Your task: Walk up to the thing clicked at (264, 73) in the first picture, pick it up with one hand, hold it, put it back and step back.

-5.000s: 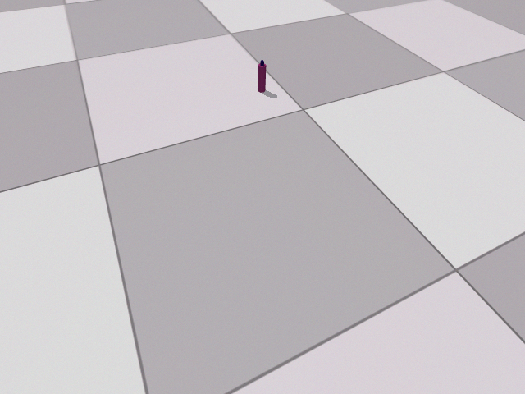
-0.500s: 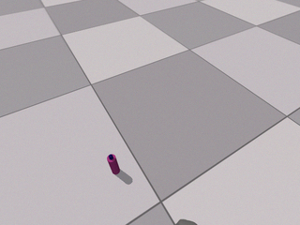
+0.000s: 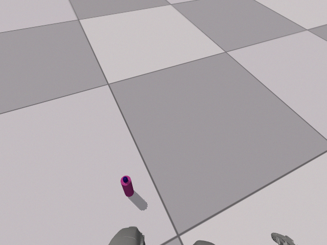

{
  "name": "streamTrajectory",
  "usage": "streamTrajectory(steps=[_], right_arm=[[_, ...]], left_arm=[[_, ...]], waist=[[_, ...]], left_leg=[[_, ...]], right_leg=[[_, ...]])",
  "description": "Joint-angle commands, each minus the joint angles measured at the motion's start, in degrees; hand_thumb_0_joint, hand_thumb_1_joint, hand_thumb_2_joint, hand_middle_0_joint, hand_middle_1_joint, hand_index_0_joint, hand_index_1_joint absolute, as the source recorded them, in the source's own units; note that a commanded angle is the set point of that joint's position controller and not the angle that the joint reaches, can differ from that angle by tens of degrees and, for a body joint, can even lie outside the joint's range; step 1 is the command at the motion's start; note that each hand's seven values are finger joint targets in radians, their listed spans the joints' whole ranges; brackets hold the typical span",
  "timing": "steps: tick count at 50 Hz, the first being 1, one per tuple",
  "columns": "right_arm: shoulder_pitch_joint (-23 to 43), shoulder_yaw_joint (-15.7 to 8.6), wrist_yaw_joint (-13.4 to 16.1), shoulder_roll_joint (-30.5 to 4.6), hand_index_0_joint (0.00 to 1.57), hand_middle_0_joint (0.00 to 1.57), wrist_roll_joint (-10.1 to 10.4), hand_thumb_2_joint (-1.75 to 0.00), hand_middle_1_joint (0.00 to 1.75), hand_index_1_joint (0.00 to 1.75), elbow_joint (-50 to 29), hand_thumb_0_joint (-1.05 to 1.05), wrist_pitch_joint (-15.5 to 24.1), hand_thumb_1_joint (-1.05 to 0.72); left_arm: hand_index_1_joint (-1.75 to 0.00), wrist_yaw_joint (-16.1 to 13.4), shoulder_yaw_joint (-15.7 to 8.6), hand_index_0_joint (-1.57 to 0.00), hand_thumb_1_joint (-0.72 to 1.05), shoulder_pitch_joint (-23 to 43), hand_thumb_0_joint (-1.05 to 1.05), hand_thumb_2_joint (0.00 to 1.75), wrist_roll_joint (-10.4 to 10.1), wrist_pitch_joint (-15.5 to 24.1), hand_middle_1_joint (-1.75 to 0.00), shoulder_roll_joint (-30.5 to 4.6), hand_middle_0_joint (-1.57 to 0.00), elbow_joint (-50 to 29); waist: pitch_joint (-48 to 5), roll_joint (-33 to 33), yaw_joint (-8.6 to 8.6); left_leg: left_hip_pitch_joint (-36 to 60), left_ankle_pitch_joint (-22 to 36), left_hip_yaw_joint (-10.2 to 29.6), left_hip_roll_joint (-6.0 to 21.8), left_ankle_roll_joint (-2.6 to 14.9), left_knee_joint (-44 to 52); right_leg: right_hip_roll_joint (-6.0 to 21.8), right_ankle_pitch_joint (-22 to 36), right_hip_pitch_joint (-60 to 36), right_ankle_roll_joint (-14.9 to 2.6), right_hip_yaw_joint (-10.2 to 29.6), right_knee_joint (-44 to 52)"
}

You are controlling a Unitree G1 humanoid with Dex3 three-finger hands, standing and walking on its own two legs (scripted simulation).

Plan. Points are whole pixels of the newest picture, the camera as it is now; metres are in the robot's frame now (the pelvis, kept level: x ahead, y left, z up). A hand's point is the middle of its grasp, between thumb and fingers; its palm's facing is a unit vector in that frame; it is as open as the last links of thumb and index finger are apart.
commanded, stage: walk up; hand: left
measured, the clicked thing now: (127, 185) +0.45 +0.22 -0.64
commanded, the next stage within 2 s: stand in 1.58 s
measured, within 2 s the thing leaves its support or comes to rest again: neither
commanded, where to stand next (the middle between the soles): +0.13 +0.01 m, yaw -1 degrees
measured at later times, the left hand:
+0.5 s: hand (68, 237) +0.13 +0.26 -0.13, palm faces -0.06 -0.92 -0.38, open 7.4 cm
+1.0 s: hand (74, 224) +0.16 +0.25 -0.12, palm faces -0.04 -0.94 -0.34, open 7.4 cm
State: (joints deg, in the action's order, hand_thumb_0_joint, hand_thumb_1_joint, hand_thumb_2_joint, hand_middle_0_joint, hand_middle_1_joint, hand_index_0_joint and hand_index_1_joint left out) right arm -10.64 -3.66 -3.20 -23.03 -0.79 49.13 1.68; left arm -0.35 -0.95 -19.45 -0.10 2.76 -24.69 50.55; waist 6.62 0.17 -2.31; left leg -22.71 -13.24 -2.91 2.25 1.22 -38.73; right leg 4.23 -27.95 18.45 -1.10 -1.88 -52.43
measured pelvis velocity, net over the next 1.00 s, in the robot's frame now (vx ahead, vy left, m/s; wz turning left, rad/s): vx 0.06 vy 0.00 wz -0.04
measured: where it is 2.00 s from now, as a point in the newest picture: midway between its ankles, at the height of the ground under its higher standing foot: outside the picture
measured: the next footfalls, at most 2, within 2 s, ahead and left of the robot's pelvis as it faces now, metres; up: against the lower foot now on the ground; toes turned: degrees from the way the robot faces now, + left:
right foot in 0.24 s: +0.12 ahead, -0.13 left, +0.00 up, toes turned -3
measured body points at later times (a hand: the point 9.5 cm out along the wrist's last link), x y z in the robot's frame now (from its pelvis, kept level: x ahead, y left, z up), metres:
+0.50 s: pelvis +0.05 +0.00 +0.01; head +0.06 -0.01 +0.46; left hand +0.14 +0.30 -0.11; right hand +0.11 -0.30 -0.13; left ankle +0.08 +0.12 -0.72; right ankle +0.08 -0.13 -0.72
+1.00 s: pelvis +0.06 +0.00 +0.03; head +0.07 +0.00 +0.48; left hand +0.16 +0.30 -0.10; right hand +0.16 -0.31 -0.09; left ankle +0.08 +0.12 -0.72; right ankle +0.08 -0.13 -0.72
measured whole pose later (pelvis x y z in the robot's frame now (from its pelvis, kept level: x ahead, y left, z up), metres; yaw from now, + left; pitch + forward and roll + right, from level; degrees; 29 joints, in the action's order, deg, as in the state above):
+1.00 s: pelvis +0.06 +0.00 +0.03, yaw -2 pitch -3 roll +0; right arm -2.7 -0.8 -1.1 -21.1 -0.3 66.1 0.5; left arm 0.5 0.4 -3.6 -0.1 1.3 -20.2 66.8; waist 2.5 0.1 -0.5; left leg -7.3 -9.7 -3.9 1.0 0.3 -19.7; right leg 2.0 -8.6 8.3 1.2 -1.3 -19.7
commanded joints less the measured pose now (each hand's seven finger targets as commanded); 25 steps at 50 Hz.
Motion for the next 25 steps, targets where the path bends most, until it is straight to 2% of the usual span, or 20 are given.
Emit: streamTrajectory(steps=[1, 2, 3, 5, 7, 8, 9, 10, 11, 12, 13, 14, 15, 17, 18, 19, 20, 21, 23, 25], right_arm=[[-4.04, -4.12, 2.25, -16.03, 0.20, 0.20, 0.83, -0.90, 0.30, 0.30, -3.84, 0.00, 0.78, -0.90], [-1.94, -3.92, 2.33, -15.71, 0.20, 0.20, 0.79, -0.90, 0.30, 0.30, -4.05, 0.00, 0.83, -0.90], [-1.35, -3.41, 2.36, -15.08, 0.20, 0.20, 0.55, -0.90, 0.30, 0.30, -3.90, 0.00, 0.83, -0.90], [-1.20, -2.82, 2.39, -13.93, 0.20, 0.20, 0.01, -0.90, 0.30, 0.30, -3.89, 0.00, 0.66, -0.90], [0.31, -2.40, 2.42, -13.66, 0.20, 0.20, 0.08, -0.90, 0.30, 0.30, -3.88, 0.00, 0.34, -0.90], [0.92, -2.09, 2.48, -13.41, 0.20, 0.20, 0.14, -0.90, 0.30, 0.30, -3.98, 0.00, 0.13, -0.90], [2.34, -1.77, 2.51, -13.16, 0.20, 0.20, 0.51, -0.90, 0.30, 0.30, -3.97, 0.00, -0.18, -0.90], [3.44, -1.24, 2.47, -11.76, 0.20, 0.20, 0.94, -0.90, 0.30, 0.30, -4.18, 0.00, -0.55, -0.90], [3.40, -0.29, 2.49, -9.58, 0.20, 0.20, 1.18, -0.90, 0.30, 0.30, -3.89, 0.00, -0.79, -0.90], [2.35, 0.43, 2.48, -7.25, 0.20, 0.20, 1.54, -0.90, 0.30, 0.30, -3.47, 0.00, -1.01, -0.90], [1.39, 0.23, 2.78, -7.04, 0.20, 0.20, 1.46, -0.90, 0.30, 0.30, -2.20, 0.00, -1.54, -0.90], [1.38, -0.96, 3.13, -10.27, 0.20, 0.20, 1.08, -0.90, 0.30, 0.30, -0.15, 0.00, -2.00, -0.90], [0.35, -0.87, 2.89, -10.32, 0.20, 0.20, 1.29, -0.90, 0.30, 0.30, 1.11, 0.00, -1.83, -0.90], [-0.87, -0.83, 2.74, -10.14, 0.20, 0.20, 1.37, -0.90, 0.30, 0.30, 3.76, 0.00, -1.11, -0.90], [-0.04, -1.07, 2.72, -11.56, 0.20, 0.20, 0.92, -0.90, 0.30, 0.30, 4.21, 0.00, -0.83, -0.90], [2.68, -0.84, 2.56, -12.37, 0.20, 0.20, 0.67, -0.90, 0.30, 0.30, 4.08, 0.00, -0.50, -0.90], [4.36, -0.30, 2.40, -12.26, 0.20, 0.20, 0.65, -0.90, 0.30, 0.30, 4.33, 0.00, -0.36, -0.90], [4.84, 0.33, 2.32, -11.48, 0.20, 0.20, 0.71, -0.90, 0.30, 0.30, 5.14, 0.00, -0.27, -0.90], [4.86, 1.01, 2.38, -10.54, 0.20, 0.20, 0.76, -0.90, 0.30, 0.30, 7.10, 0.00, -0.01, -0.90], [5.51, 1.28, 2.51, -10.65, 0.20, 0.20, 0.88, -0.90, 0.30, 0.30, 8.44, 0.00, 0.34, -0.90]], left_arm=[[-0.30, -1.09, -3.46, -0.20, 0.90, -3.54, 0.00, 0.90, -0.31, 0.72, -0.30, -12.27, -0.20, -2.33], [-0.30, -0.78, -3.42, -0.20, 0.90, -5.49, 0.00, 0.90, -0.14, 0.84, -0.30, -12.12, -0.20, -1.04], [-0.30, -0.56, -3.45, -0.20, 0.90, -5.95, 0.00, 0.90, -0.08, 0.89, -0.30, -11.39, -0.20, -0.03], [-0.30, -0.42, -3.32, -0.20, 0.90, -4.23, 0.00, 0.90, 0.35, 0.83, -0.30, -9.37, -0.20, 0.44], [-0.30, -0.79, -3.47, -0.20, 0.90, -2.95, 0.00, 0.90, 0.44, 0.78, -0.30, -8.50, -0.20, 1.15], [-0.30, -0.92, -3.59, -0.20, 0.90, -2.41, 0.00, 0.90, 0.43, 0.72, -0.30, -8.51, -0.20, 1.29], [-0.30, -1.11, -3.61, -0.20, 0.90, -3.31, 0.00, 0.90, 0.46, 0.79, -0.30, -7.96, -0.20, 2.12], [-0.30, -1.22, -3.93, -0.20, 0.90, -3.48, 0.00, 0.90, 0.88, 0.99, -0.30, -8.67, -0.20, 2.96], [-0.30, -1.30, -4.20, -0.20, 0.90, -1.49, 0.00, 0.90, 1.27, 1.22, -0.30, -9.66, -0.20, 2.59], [-0.30, -1.41, -4.34, -0.20, 0.90, 0.87, 0.00, 0.90, 1.79, 1.58, -0.30, -11.79, -0.20, 1.84], [-0.30, -1.16, -4.51, -0.20, 0.90, 5.39, 0.00, 0.90, 1.49, 1.70, -0.30, -15.55, -0.20, 0.91], [-0.30, -0.95, -4.28, -0.20, 0.90, 9.62, 0.00, 0.90, 1.28, 1.30, -0.30, -15.94, -0.20, 0.38], [-0.30, -0.87, -3.60, -0.20, 0.90, 11.37, 0.00, 0.90, 1.14, 1.14, -0.30, -14.06, -0.20, 0.35], [-0.30, -0.82, -2.66, -0.20, 0.90, 12.80, 0.00, 0.90, 1.02, 0.79, -0.30, -11.72, -0.20, 1.41], [-0.30, -0.56, -2.21, -0.20, 0.90, 12.53, 0.00, 0.90, 0.76, 0.51, -0.30, -10.31, -0.20, 2.02], [-0.30, -0.33, -1.94, -0.20, 0.90, 11.65, 0.00, 0.90, 0.52, 0.32, -0.30, -9.49, -0.20, 2.82], [-0.30, -0.17, -1.87, -0.20, 0.90, 10.68, 0.00, 0.90, 0.48, 0.28, -0.30, -9.36, -0.20, 3.56], [-0.30, -0.12, -1.93, -0.20, 0.90, 10.99, 0.00, 0.90, 0.39, 0.37, -0.30, -9.34, -0.20, 4.27], [-0.30, -0.20, -1.85, -0.20, 0.90, 12.47, 0.00, 0.90, 0.11, 0.56, -0.30, -9.37, -0.20, 5.45], [-0.30, -0.31, -1.64, -0.20, 0.90, 12.80, 0.00, 0.90, -0.20, 0.63, -0.30, -9.48, -0.20, 6.57]], waist=[[-5.16, -7.79, 2.48], [-5.03, -10.49, 1.57], [-4.82, -11.67, 1.36], [-5.98, -11.56, 2.24], [-6.25, -11.55, 1.87], [-6.88, -11.01, 1.82], [-7.98, -10.28, 0.56], [-8.54, -8.44, -0.25], [-7.95, -5.41, -0.18], [-6.57, 2.45, 0.60], [-4.68, 8.46, 2.56], [-2.66, 7.63, 2.92], [-3.15, 5.77, 3.99], [-5.66, 5.93, 4.74], [-6.71, 4.15, 4.22], [-7.17, 2.10, 2.48], [-7.43, 2.14, 1.42], [-6.83, 2.75, 1.15], [-6.51, 1.62, 1.67], [-8.08, -0.04, 1.46]], left_leg=[[11.50, -1.76, 20.49, 15.39, 12.47, 19.63], [10.21, -0.38, 16.19, 13.46, 11.57, 18.51], [7.66, 1.93, 13.75, 11.91, 11.31, 17.75], [6.76, 8.64, 11.70, 11.20, 11.33, 16.11], [3.21, 12.24, 11.06, 12.35, 11.29, 13.74], [2.72, 12.24, 10.52, 11.92, 10.85, 12.35], [2.15, 11.06, 9.56, 11.56, 10.13, 9.68], [-1.42, 6.40, 9.20, 10.64, 8.24, 7.69], [-4.61, 0.40, 8.62, 9.21, 5.71, 6.74], [-6.44, -5.75, 6.21, 5.85, 2.69, 1.71], [-2.47, -15.37, 2.40, 0.11, 0.67, -3.51], [4.26, -17.83, 3.31, 0.52, 0.67, -8.15], [6.14, -15.39, 3.81, 0.65, 0.97, -4.42], [10.49, -5.07, 4.36, 1.88, 1.55, 6.28], [10.22, -7.50, 9.06, 4.04, 2.30, 10.79], [7.02, -11.88, 12.03, 5.97, 3.08, 13.76], [4.97, -14.60, 12.39, 6.41, 3.17, 15.02], [3.65, -12.13, 11.18, 5.74, 2.76, 14.89], [5.07, -5.07, 9.12, 4.67, 1.79, 15.21], [7.99, 1.92, 8.74, 5.22, 1.74, 15.78]], right_leg=[[0.04, -1.40, 14.10, -1.18, 4.63, -10.91], [1.33, 1.15, 12.57, -1.11, 3.17, -6.92], [0.58, 2.43, 9.74, -0.43, 1.86, -3.36], [-0.30, 4.07, 6.02, 0.63, 0.53, 3.19], [-1.38, 6.53, 1.41, 0.61, -0.64, 7.15], [-2.02, 8.22, -0.31, 0.62, -0.84, 9.72], [-2.82, 12.36, -3.61, 0.44, -1.56, 14.18], [-2.96, 16.01, -8.42, -0.22, -0.84, 17.44], [-2.01, 16.12, -10.70, -1.14, 1.53, 20.63], [5.22, 14.09, -8.26, -3.66, 13.18, 26.76], [14.81, 3.00, 2.28, -8.62, 26.40, 34.68], [15.95, -1.09, 9.88, -11.18, 26.55, 35.06], [12.70, 0.47, 9.07, -9.76, 21.92, 32.96], [7.29, 6.87, 6.82, -4.56, 12.93, 28.33], [4.46, 7.03, 6.01, -2.36, 10.08, 26.42], [1.92, 5.44, 2.18, -1.50, 7.86, 25.65], [1.51, 4.26, -0.49, -1.40, 7.77, 26.28], [1.92, 5.45, -3.03, -1.64, 8.24, 27.08], [3.13, 13.17, -4.63, -2.00, 8.81, 27.27], [3.24, 20.11, -6.63, -1.73, 7.66, 27.14]])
